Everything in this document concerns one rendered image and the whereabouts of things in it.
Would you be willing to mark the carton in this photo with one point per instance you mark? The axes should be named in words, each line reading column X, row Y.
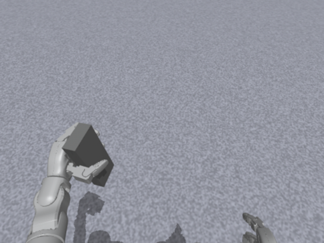
column 85, row 148

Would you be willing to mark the right robot hand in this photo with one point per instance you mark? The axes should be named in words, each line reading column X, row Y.
column 263, row 234

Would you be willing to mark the left robot arm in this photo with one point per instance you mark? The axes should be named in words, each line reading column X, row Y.
column 50, row 204

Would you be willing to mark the left robot hand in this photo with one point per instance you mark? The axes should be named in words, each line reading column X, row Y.
column 60, row 164

